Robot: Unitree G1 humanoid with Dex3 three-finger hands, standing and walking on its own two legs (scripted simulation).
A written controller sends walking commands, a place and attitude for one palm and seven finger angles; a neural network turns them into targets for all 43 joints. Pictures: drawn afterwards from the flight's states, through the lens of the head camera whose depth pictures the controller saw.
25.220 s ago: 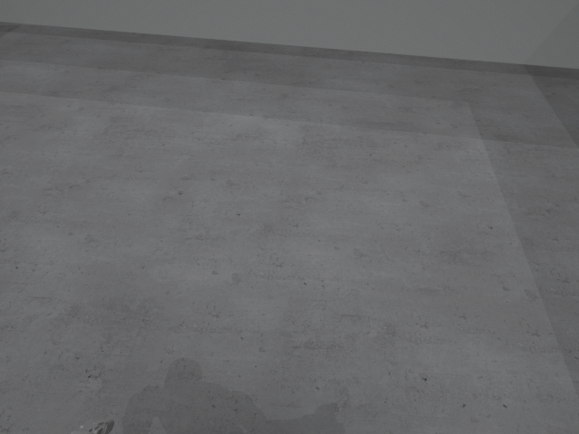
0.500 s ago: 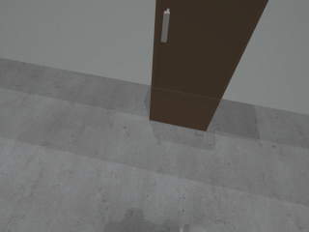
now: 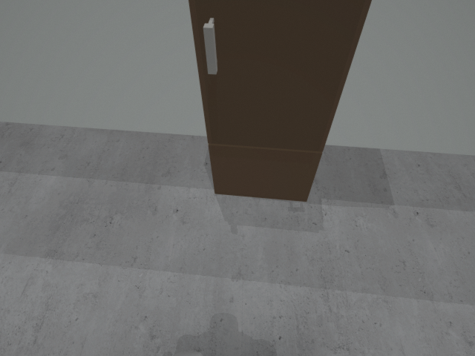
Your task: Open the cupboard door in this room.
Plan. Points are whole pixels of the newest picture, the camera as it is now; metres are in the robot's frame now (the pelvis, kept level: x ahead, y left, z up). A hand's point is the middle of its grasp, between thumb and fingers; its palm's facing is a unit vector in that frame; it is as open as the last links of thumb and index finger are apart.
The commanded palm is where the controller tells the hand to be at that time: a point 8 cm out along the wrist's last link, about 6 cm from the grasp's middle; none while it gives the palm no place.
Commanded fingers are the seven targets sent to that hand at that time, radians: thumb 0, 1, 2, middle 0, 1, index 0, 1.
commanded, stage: take the last steps up to it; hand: left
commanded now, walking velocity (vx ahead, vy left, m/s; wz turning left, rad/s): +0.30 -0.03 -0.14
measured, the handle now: (212, 46) +0.88 +0.14 +0.06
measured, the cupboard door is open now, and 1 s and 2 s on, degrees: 0 0 0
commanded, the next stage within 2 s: come to a stop and stand still in 0.90 s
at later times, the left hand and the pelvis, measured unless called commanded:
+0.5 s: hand (175, 334) +0.18 +0.15 -0.17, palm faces -0.09 -0.97 -0.21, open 7.4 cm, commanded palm none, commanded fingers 0.00 0.90 0.90 -0.20 -0.30 -0.20 -0.30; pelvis +0.09 -0.04 -0.01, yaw -5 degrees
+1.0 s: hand (187, 329) +0.19 +0.13 -0.19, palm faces +0.07 -0.99 -0.12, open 7.4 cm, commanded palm none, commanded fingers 0.00 0.90 0.90 -0.20 -0.30 -0.20 -0.30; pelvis +0.25 -0.03 -0.01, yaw -2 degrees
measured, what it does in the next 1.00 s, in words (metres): walks ahead: left foot, then right foot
